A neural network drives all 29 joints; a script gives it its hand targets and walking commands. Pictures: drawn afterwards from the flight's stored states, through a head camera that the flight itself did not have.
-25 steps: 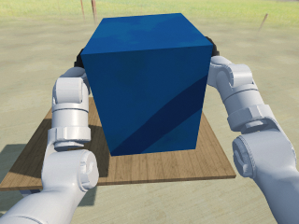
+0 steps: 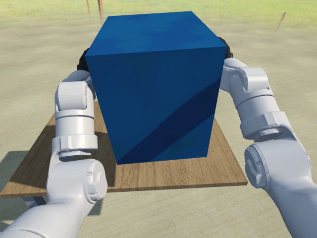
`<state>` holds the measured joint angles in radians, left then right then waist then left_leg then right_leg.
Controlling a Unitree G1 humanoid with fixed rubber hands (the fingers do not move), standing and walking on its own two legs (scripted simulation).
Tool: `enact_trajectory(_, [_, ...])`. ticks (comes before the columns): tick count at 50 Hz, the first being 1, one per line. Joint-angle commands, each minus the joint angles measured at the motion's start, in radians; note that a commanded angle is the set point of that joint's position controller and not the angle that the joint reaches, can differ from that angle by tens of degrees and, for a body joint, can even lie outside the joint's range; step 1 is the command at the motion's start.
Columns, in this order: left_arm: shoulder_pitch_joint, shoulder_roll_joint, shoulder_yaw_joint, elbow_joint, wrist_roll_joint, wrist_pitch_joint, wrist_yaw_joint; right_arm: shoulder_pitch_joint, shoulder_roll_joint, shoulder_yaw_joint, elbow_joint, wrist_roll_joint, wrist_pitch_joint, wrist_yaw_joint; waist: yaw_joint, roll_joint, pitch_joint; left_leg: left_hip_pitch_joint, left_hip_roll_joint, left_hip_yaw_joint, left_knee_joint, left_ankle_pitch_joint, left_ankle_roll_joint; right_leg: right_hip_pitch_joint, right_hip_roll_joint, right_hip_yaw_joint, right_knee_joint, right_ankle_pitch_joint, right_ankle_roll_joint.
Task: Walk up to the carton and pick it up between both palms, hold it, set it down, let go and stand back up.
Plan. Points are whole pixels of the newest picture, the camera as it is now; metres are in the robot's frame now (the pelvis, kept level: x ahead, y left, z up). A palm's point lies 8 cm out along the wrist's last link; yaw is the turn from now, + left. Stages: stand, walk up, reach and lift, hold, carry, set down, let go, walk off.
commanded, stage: hold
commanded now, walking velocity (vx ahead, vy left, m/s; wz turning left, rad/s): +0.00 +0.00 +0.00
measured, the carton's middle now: (156, 84) +0.41 +0.01 +0.25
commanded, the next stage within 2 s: none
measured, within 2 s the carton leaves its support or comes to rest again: neither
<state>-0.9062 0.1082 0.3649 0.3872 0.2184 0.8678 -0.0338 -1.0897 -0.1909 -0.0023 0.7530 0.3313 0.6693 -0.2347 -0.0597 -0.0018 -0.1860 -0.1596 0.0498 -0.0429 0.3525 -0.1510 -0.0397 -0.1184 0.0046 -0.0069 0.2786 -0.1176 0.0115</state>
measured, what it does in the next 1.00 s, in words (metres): stands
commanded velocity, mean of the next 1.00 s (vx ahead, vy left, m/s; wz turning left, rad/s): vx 0.00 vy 0.00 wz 0.00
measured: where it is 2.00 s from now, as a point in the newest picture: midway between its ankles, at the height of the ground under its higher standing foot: outside the picture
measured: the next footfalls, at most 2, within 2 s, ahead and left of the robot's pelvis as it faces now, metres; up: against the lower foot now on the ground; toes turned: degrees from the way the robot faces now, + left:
none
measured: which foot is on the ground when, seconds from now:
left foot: down 0.00-1.00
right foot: down 0.00-1.00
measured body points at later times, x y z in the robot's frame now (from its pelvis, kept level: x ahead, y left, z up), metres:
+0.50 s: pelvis +0.02 +0.01 +0.00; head -0.08 +0.03 +0.44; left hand +0.40 +0.18 +0.28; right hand +0.40 -0.14 +0.31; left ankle +0.03 +0.14 -0.75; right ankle +0.02 -0.13 -0.75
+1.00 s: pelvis +0.00 +0.00 +0.00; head -0.09 +0.01 +0.44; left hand +0.38 +0.18 +0.29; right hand +0.39 -0.14 +0.31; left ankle +0.03 +0.14 -0.75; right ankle +0.02 -0.13 -0.75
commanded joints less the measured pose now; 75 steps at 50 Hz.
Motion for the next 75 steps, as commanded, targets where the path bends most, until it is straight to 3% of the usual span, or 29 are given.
enact_trajectory(1, [-0.823, -0.501, -0.335, -0.056, -0.186, -0.095, -0.173, -0.737, 0.627, 0.166, -0.232, 0.149, -0.038, 0.165, -0.003, 0.014, -0.271, -0.042, -0.088, 0.036, -0.068, -0.02, 0.022, 0.13, 0.057, 0.037, -0.037, -0.048, 0.003])
enact_trajectory(9, [-0.837, -0.508, -0.327, -0.011, -0.195, -0.114, -0.182, -0.749, 0.623, 0.158, -0.2, 0.153, -0.045, 0.155, -0.013, 0.027, -0.291, -0.033, -0.092, 0.03, -0.057, 0.021, 0.014, 0.149, 0.055, 0.036, -0.033, 0.005, 0.003])
enact_trajectory(17, [-0.794, -0.538, -0.366, -0.11, -0.198, -0.105, -0.177, -0.694, 0.613, 0.218, -0.264, 0.226, -0.046, 0.141, -0.019, 0.058, -0.334, 0.051, -0.1, 0.025, -0.015, 0.235, -0.02, 0.207, 0.077, 0.021, -0.01, 0.183, 0.003])
enact_trajectory(24, [-0.757, -0.565, -0.413, -0.227, -0.211, -0.084, -0.167, -0.657, 0.587, 0.24, -0.344, 0.261, -0.037, 0.14, -0.03, 0.075, -0.325, 0.096, -0.087, 0.017, -0.001, 0.334, -0.047, 0.204, 0.095, 0.016, -0.004, 0.238, -0.008])
enact_trajectory(32, [-0.752, -0.546, -0.412, -0.252, -0.198, -0.068, -0.16, -0.647, 0.582, 0.23, -0.352, 0.244, -0.025, 0.155, -0.018, 0.062, -0.299, 0.075, -0.085, 0.024, -0.021, 0.251, -0.038, 0.185, 0.091, 0.024, -0.014, 0.166, -0.014])
enact_trajectory(39, [-0.787, -0.518, -0.37, -0.171, -0.184, -0.078, -0.16, -0.692, 0.625, 0.212, -0.302, 0.201, -0.029, 0.165, 0.004, 0.03, -0.284, 0.01, -0.09, 0.033, -0.051, 0.092, 0.001, 0.158, 0.074, 0.027, -0.026, 0.046, -0.004])
enact_trajectory(49, [-0.837, -0.503, -0.328, -0.019, -0.192, -0.104, -0.178, -0.749, 0.622, 0.149, -0.204, 0.14, -0.04, 0.163, -0.008, 0.016, -0.271, -0.05, -0.087, 0.033, -0.068, -0.031, 0.021, 0.124, 0.054, 0.041, -0.039, -0.054, 0.001])
enact_trajectory(56, [-0.835, -0.515, -0.331, -0.019, -0.198, -0.115, -0.181, -0.743, 0.62, 0.164, -0.199, 0.165, -0.045, 0.155, -0.013, 0.038, -0.3, -0.019, -0.093, 0.028, -0.052, 0.056, 0.008, 0.158, 0.058, 0.034, -0.028, 0.038, 0.002])
enact_trajectory(67, [-0.767, -0.559, -0.4, -0.189, -0.21, -0.092, -0.17, -0.671, 0.597, 0.239, -0.324, 0.255, -0.041, 0.138, -0.027, 0.067, -0.336, 0.089, -0.093, 0.018, -0.002, 0.318, -0.039, 0.207, 0.09, 0.017, -0.005, 0.239, -0.003])
enact_trajectory(75, [-0.743, -0.557, -0.419, -0.256, -0.205, -0.069, -0.162, -0.642, 0.574, 0.235, -0.365, 0.255, -0.025, 0.15, -0.025, 0.07, -0.308, 0.092, -0.083, 0.019, -0.011, 0.298, -0.046, 0.191, 0.094, 0.023, -0.011, 0.204, -0.013])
